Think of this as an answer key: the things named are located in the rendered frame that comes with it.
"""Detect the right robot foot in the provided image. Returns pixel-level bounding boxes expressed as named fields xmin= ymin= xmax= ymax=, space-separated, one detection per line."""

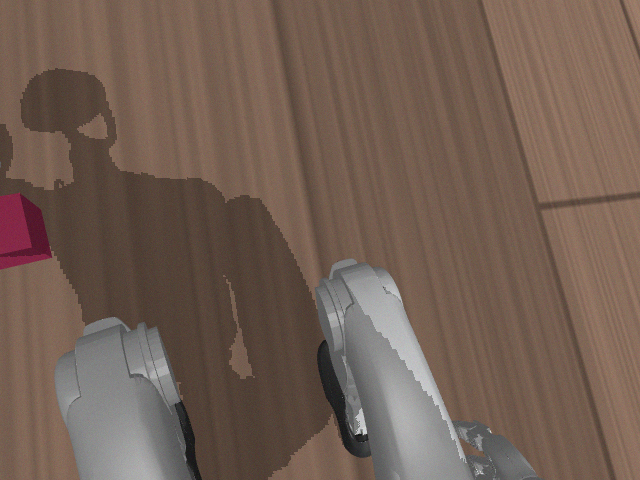
xmin=317 ymin=339 xmax=371 ymax=458

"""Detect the right robot hand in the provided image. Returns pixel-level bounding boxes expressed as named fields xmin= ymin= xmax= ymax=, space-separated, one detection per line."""
xmin=452 ymin=420 xmax=539 ymax=480

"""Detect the cube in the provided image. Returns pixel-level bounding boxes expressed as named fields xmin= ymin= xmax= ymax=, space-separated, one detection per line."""
xmin=0 ymin=193 xmax=52 ymax=270

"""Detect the left robot foot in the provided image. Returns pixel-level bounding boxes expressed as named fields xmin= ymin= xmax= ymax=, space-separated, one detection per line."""
xmin=174 ymin=400 xmax=202 ymax=480

